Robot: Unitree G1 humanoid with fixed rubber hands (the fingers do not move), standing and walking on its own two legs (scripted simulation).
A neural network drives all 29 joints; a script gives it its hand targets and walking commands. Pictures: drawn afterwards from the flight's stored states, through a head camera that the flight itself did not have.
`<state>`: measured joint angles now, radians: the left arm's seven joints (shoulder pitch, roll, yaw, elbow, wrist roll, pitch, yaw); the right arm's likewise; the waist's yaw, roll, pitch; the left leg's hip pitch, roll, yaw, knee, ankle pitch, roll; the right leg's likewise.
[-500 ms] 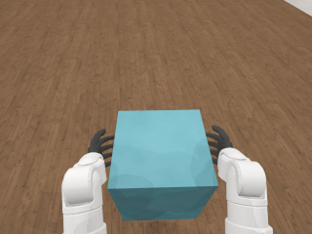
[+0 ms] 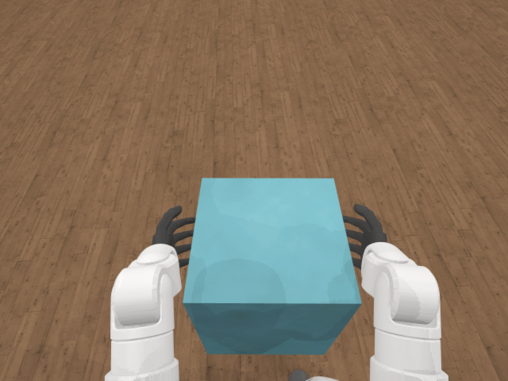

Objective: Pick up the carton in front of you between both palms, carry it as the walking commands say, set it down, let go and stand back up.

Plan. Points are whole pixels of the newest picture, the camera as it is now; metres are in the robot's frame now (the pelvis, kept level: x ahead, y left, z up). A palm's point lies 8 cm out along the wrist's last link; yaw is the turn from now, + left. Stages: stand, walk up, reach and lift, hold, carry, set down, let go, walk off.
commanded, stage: carry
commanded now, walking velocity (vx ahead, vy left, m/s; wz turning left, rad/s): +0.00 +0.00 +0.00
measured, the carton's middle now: (266, 271) +0.29 +0.00 -0.02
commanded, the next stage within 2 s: hold in 1.76 s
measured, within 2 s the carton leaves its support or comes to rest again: neither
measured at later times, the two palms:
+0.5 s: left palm (159, 188) +0.39 +0.17 +0.09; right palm (344, 182) +0.38 -0.13 +0.09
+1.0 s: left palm (158, 202) +0.37 +0.17 +0.08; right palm (345, 197) +0.36 -0.13 +0.08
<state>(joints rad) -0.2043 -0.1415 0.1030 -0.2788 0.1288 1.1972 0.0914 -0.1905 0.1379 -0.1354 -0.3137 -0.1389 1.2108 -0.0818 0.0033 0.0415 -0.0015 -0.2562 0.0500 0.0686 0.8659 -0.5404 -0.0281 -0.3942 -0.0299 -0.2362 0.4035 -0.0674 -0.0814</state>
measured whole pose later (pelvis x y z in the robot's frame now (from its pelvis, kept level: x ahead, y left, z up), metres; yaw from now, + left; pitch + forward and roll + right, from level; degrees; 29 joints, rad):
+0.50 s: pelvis +0.12 +0.02 +0.00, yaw -1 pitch +3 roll +0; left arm -0.19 -0.14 0.12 -0.27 0.14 1.23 0.09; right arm -0.19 0.14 -0.12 -0.26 -0.14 1.23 -0.08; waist 0.00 0.00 -0.14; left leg -0.22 0.05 0.14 0.53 -0.37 -0.01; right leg -0.28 -0.07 -0.19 0.55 -0.32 -0.01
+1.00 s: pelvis +0.10 +0.02 +0.00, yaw -1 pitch +2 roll +0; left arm -0.17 -0.13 0.10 -0.17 0.16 1.15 0.08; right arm -0.17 0.13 -0.11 -0.18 -0.17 1.15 -0.07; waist 0.00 0.00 -0.13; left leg -0.21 0.05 0.15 0.52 -0.34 0.00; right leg -0.28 -0.07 -0.19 0.53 -0.29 -0.01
